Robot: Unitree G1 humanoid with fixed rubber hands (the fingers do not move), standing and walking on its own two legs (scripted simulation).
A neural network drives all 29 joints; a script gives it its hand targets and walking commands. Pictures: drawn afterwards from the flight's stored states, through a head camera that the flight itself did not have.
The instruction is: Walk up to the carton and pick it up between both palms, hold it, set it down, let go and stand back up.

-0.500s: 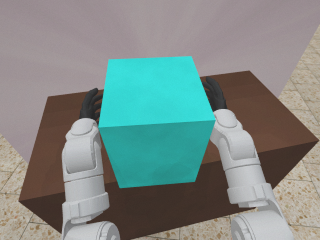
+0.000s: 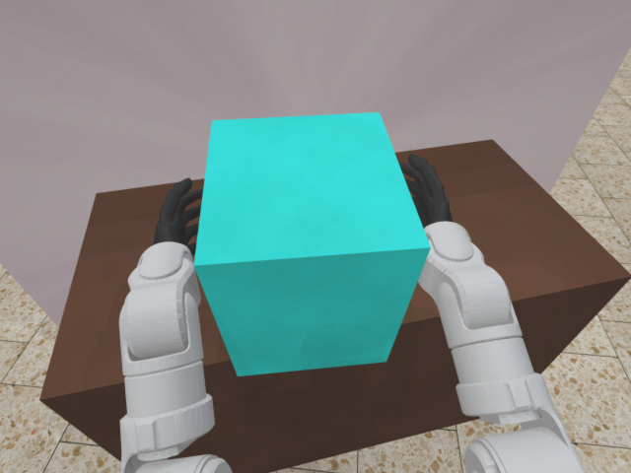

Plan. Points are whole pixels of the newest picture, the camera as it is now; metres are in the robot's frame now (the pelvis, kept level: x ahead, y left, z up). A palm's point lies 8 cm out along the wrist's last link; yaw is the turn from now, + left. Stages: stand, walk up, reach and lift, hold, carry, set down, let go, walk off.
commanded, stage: hold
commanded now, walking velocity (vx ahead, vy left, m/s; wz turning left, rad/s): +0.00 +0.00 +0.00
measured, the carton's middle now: (305, 249) +0.37 +0.00 +0.12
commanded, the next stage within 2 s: none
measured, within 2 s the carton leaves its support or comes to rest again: neither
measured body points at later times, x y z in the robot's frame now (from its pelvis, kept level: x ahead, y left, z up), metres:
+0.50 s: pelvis +0.01 -0.01 +0.00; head +0.00 -0.01 +0.45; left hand +0.36 +0.16 +0.16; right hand +0.38 -0.14 +0.17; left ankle +0.01 +0.11 -0.76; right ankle -0.01 -0.11 -0.76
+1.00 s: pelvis +0.01 -0.01 +0.00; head +0.00 -0.01 +0.45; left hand +0.36 +0.15 +0.16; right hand +0.38 -0.15 +0.18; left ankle +0.01 +0.11 -0.76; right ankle -0.01 -0.11 -0.76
